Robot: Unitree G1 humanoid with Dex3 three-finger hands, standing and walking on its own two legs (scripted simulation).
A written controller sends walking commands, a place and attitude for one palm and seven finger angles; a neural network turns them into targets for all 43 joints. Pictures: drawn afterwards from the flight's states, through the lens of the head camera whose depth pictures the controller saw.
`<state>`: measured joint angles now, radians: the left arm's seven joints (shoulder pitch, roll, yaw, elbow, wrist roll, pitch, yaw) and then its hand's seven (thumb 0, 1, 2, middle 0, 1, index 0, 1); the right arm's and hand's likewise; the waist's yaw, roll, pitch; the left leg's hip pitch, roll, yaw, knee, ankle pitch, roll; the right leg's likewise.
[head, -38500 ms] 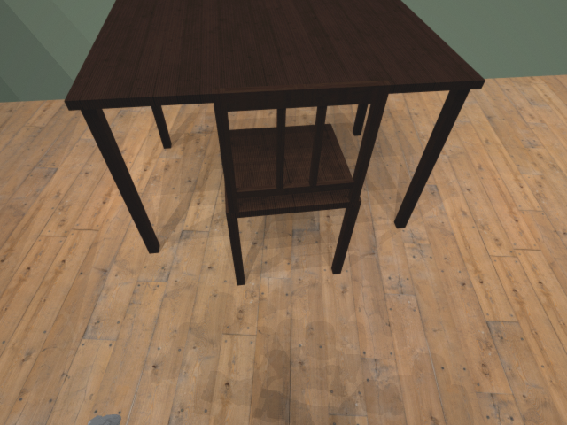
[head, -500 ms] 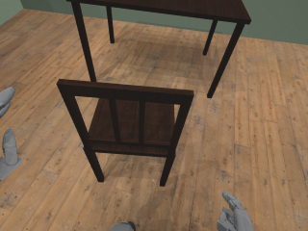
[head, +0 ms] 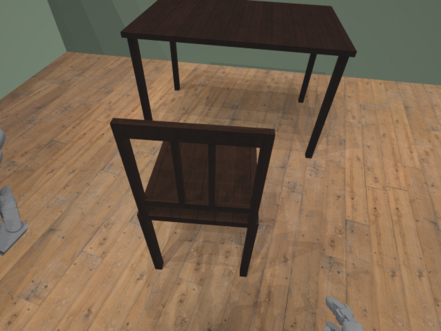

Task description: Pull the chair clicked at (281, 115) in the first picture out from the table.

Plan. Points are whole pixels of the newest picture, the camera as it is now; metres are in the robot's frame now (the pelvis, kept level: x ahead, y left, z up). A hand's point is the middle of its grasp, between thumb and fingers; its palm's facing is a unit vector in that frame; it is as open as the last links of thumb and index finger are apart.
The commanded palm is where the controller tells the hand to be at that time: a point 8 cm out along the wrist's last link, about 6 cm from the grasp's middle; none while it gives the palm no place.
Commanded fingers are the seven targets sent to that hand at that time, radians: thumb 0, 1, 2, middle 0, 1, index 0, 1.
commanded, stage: stop stepping back and stand still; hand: left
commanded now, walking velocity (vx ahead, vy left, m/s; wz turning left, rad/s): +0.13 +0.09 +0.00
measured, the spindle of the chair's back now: (178, 173) +0.56 +0.16 -0.10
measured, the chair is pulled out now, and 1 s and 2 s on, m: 0.69 0.69 0.69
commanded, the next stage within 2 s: let the arm hang, fingers relaxed in 0.14 s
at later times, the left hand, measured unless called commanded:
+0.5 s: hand out of the picture +0.11 +0.16 -0.15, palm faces +0.01 -0.99 -0.13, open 7.4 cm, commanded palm none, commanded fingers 0.00 0.90 0.90 -0.20 -0.30 -0.20 -0.30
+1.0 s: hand out of the picture -0.01 +0.19 -0.16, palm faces +0.02 -0.97 -0.24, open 7.3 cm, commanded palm none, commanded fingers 0.00 0.90 0.90 -0.20 -0.30 -0.20 -0.30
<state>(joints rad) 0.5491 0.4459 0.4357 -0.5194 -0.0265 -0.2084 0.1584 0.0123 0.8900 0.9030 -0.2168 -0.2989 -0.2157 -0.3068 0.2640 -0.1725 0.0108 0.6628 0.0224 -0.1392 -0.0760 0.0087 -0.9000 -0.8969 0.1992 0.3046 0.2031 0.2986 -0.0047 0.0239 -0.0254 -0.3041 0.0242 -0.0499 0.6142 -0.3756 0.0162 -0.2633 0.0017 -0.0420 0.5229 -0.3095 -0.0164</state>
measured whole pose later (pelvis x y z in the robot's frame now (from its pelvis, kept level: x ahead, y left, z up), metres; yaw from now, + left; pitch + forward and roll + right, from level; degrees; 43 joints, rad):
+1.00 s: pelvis +0.01 +0.00 +0.01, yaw +1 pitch -1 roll +0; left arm 0.33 0.19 -0.03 1.04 0.00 0.03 0.03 0.00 0.92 0.90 -0.20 -0.30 -0.20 -0.30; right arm 0.35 -0.16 0.00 1.04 -0.01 0.01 -0.02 0.00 -0.91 -0.90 0.20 0.30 0.20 0.30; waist 0.00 0.03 0.06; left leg -0.23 0.00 -0.02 0.47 -0.22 0.00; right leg -0.22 -0.02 -0.03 0.46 -0.22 0.01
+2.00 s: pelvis +0.02 -0.02 +0.01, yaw +1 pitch -1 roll +0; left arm 0.29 0.14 -0.02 1.06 0.00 0.02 0.03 0.00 0.92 0.90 -0.20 -0.30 -0.20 -0.30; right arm 0.33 -0.11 0.00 1.06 -0.01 0.00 -0.04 0.00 -0.91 -0.90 0.20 0.30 0.20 0.30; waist 0.00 0.01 0.07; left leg -0.23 0.02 -0.03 0.47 -0.23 -0.02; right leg -0.21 -0.01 -0.04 0.46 -0.23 -0.01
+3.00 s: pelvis +0.02 -0.02 +0.01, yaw +2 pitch -1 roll +0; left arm 0.29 0.14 -0.01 1.06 0.00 0.02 0.03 0.01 0.92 0.90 -0.20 -0.30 -0.20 -0.30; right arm 0.33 -0.11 0.01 1.06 0.00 -0.01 -0.05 0.00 -0.91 -0.90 0.20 0.30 0.20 0.30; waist 0.00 0.00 0.07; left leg -0.20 0.02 -0.04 0.46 -0.24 -0.02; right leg -0.19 -0.01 -0.05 0.45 -0.24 -0.01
